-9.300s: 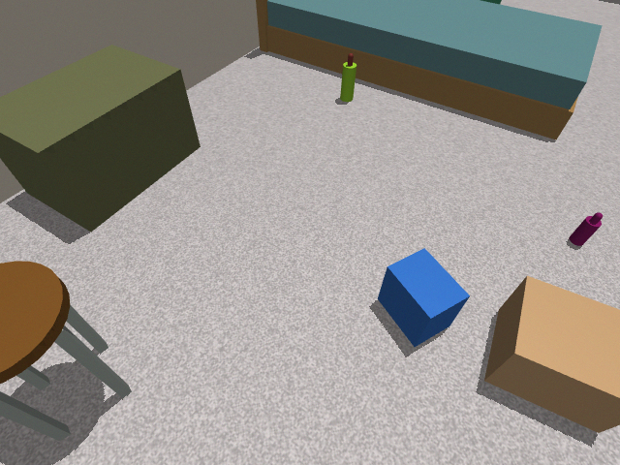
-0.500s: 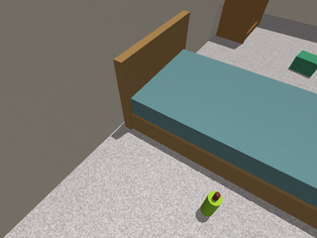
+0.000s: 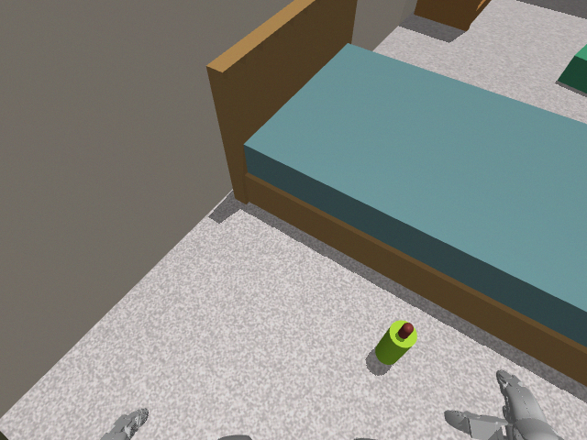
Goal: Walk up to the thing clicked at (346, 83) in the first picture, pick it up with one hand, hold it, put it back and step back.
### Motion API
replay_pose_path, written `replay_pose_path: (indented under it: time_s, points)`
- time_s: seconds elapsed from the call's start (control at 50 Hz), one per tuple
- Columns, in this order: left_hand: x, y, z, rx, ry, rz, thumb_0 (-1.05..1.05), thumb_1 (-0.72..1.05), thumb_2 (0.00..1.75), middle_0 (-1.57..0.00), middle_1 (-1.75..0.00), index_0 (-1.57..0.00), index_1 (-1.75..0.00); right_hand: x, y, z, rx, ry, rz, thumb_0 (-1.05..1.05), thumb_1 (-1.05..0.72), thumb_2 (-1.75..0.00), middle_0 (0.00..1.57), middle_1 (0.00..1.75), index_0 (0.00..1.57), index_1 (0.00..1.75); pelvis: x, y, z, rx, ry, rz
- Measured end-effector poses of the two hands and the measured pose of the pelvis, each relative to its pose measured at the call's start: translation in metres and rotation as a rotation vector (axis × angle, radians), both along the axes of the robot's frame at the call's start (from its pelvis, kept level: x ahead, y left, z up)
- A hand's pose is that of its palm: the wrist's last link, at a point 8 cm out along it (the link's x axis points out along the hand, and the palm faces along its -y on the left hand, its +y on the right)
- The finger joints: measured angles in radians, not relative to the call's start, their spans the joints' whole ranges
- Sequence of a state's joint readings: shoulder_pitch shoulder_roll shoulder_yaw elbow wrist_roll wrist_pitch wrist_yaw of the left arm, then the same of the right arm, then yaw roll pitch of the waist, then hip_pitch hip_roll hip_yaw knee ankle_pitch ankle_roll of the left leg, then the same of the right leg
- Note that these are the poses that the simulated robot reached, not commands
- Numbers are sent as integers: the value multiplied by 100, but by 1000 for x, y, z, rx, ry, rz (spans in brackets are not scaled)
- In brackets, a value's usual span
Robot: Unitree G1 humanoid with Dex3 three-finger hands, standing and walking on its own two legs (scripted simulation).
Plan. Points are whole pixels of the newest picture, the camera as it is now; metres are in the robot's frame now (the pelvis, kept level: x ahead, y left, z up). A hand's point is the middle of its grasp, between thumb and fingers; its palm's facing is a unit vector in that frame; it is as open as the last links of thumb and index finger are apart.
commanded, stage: go down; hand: right
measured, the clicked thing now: (397, 340) +0.41 -0.29 -0.63
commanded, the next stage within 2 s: none
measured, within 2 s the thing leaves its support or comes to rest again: neither
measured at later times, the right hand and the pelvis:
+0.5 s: hand (491, 434) +0.15 -0.28 -0.16, palm faces +0.07 +0.94 -0.34, open 17.3 cm; pelvis +0.00 -0.02 -0.05, yaw -1 degrees
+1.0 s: hand (505, 420) +0.17 -0.33 -0.21, palm faces +0.19 +0.93 -0.30, open 17.3 cm; pelvis -0.02 -0.01 -0.11, yaw -1 degrees
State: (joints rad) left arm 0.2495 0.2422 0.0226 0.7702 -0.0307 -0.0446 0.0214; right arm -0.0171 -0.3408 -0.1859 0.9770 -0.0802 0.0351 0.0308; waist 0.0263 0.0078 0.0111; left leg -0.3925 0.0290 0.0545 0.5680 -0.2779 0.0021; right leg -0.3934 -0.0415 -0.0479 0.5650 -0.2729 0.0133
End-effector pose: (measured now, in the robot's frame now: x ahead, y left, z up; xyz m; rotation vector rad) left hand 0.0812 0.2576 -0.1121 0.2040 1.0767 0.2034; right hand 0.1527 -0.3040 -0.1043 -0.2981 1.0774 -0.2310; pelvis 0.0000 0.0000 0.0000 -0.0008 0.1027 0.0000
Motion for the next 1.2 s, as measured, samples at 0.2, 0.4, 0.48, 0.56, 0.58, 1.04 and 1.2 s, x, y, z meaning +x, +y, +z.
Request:
replay_pose_path:
  time_s: [0.2,0.4,0.48,0.56,0.58,1.04,1.2]
  points:
    - [20,-7,-7,29,-106,-24,1,91,90,-20,-30,-21,-30,-12,-16,-13,5,5,-13,0,20,-12,6,5,6,4,1,-10,-20,10,56,-3]
    - [55,-14,-8,70,-235,-66,1,86,89,-20,-30,-20,-30,-18,-19,-22,10,-25,-15,0,47,-5,8,5,7,5,2,-15,-40,25,98,-12]
    - [66,-19,-9,76,-278,-78,1,85,89,-20,-30,-21,-30,-20,-22,-22,4,-26,-23,0,51,-4,8,5,7,5,2,-15,-46,31,111,-17]
    - [72,-24,-11,79,-309,-88,1,85,89,-20,-30,-21,-30,-22,-24,-24,2,-21,-29,0,53,-4,8,6,8,6,3,-15,-51,37,128,-21]
    - [73,-25,-12,80,-314,-89,1,85,89,-20,-30,-21,-30,-22,-25,-24,2,-22,-31,0,53,-4,8,6,8,6,3,-15,-53,38,132,-22]
    - [57,-11,-84,135,-269,-178,1,91,90,-21,-30,-21,-30,4,-84,-82,28,-276,-82,-1,51,-4,8,6,8,6,-25,-10,-124,43,293,-19]
    - [41,-2,-150,162,-173,-213,1,92,90,-20,-30,-21,-30,32,-123,-118,41,-477,-60,-1,48,-4,6,4,6,3,-45,-11,-181,51,381,-11]
